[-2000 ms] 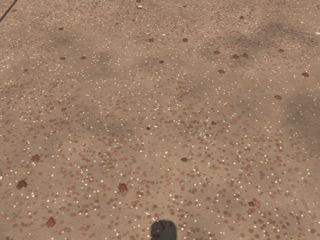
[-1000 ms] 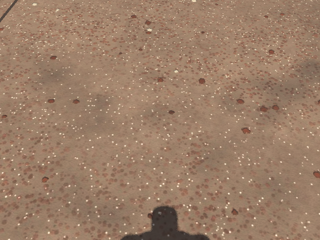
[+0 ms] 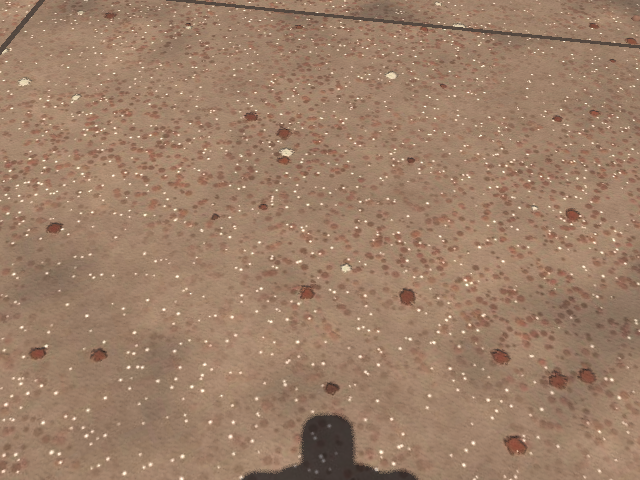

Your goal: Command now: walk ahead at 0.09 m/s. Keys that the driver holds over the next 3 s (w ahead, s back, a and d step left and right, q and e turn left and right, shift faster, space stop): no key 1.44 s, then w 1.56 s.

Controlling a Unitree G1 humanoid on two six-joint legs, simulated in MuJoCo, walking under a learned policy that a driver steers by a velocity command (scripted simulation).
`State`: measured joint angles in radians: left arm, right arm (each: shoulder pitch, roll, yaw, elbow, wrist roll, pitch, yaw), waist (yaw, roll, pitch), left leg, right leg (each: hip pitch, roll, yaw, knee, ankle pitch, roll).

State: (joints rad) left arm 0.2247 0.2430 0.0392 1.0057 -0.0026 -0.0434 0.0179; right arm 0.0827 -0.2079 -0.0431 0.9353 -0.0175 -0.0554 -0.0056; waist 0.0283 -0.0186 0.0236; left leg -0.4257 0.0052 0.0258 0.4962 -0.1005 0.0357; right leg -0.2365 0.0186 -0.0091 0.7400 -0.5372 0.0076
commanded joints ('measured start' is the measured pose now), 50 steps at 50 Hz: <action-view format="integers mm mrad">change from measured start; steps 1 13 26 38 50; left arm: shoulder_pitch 55 7 92 103 129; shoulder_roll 92 77 52 34 25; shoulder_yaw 22 17 5 0 -5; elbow -19 35 67 76 84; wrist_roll -8 17 6 7 8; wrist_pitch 44 29 19 26 25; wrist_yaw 19 20 17 16 19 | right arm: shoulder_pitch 57 31 57 58 68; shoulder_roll -139 -94 -99 -103 -95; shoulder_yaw -20 -17 -18 -18 -16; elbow -19 29 99 139 166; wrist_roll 1 10 19 21 20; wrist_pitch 8 38 52 64 66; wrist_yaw -5 -32 -27 -37 -40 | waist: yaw -24 -48 -22 -27 -30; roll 138 -69 16 10 12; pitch -166 21 -31 -5 16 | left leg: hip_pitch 284 246 270 276 270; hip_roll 298 34 39 40 38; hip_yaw -361 -45 -39 -42 -42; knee -181 -81 -24 -29 -45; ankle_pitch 133 -133 135 118 65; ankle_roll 215 -2 5 -5 -12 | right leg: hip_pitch -198 -188 -30 -20 -32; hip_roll -62 -98 -73 -64 -58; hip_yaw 62 59 22 11 7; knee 186 -415 -339 -356 -378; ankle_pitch -91 80 400 404 334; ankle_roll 31 -32 -31 -30 -30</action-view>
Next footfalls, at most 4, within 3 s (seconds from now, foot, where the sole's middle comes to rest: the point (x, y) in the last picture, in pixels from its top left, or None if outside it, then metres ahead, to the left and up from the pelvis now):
0.18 right None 0.06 -0.14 -0.77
2.20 right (385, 443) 0.56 -0.11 -0.77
2.78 left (281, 308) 0.88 0.13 -0.77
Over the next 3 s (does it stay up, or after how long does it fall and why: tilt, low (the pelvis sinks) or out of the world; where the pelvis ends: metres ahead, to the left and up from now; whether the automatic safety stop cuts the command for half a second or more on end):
stays up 0.82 0.04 0.02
